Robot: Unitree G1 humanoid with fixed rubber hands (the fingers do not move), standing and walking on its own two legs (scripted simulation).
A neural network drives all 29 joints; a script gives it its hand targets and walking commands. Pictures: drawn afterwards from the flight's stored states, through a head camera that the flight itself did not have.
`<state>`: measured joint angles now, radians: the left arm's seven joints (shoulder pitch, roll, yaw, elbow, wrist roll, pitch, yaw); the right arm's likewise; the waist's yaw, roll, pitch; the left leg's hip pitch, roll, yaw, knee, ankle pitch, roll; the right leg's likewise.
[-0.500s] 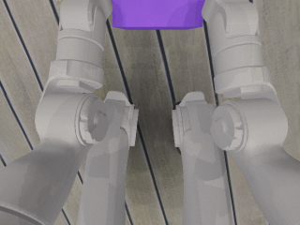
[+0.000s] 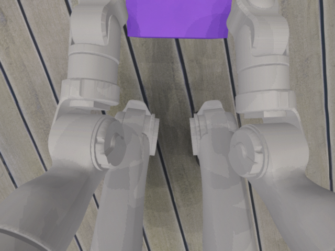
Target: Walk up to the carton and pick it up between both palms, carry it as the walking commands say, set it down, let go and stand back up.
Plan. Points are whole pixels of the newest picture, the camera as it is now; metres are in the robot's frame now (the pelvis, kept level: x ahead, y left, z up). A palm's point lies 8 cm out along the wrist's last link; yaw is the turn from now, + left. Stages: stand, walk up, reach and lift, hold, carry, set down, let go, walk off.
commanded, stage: reach and lift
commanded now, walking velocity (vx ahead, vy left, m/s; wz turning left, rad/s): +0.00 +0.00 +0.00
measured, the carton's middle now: out of the picture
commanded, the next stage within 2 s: none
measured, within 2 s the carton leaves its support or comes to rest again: neither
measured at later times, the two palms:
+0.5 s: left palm out of the picture +0.53 +0.12 -0.05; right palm out of the picture +0.52 -0.12 -0.05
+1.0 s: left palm out of the picture +0.51 +0.12 +0.03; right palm out of the picture +0.50 -0.12 +0.03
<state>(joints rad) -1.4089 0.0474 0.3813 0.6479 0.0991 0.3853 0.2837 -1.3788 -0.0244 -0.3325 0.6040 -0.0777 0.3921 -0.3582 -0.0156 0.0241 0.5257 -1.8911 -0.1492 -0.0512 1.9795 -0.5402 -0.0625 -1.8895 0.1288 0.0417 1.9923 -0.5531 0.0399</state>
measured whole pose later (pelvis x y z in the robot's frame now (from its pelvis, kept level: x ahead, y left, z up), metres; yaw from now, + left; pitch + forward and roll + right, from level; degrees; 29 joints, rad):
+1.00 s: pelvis -0.01 +0.00 +0.09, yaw +0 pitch +17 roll +1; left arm -1.27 0.00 0.40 0.67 0.17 0.41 0.25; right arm -1.23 0.04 -0.35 0.59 -0.12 0.44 -0.36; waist 0.00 0.00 0.50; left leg -1.48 -0.15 -0.08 1.67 -0.48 -0.07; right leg -1.49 0.15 0.08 1.69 -0.48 0.04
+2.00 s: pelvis +0.05 -0.01 +0.23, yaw +0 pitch +17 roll +1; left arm -0.84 -0.12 0.47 0.87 0.29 0.35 0.23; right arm -0.81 0.19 -0.45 0.80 -0.28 0.37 -0.32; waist -0.01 0.00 -0.03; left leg -1.04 -0.13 -0.14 1.14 -0.39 -0.05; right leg -1.05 0.13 0.11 1.16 -0.40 0.00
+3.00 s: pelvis +0.10 +0.00 +0.32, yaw -1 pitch +0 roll +0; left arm -0.50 -0.22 0.34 0.67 0.26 0.50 0.27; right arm -0.48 0.22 -0.33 0.65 -0.27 0.50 -0.25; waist 0.01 0.01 -0.08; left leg -0.32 -0.08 -0.14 0.58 -0.25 0.00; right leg -0.33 0.09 0.16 0.60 -0.26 0.00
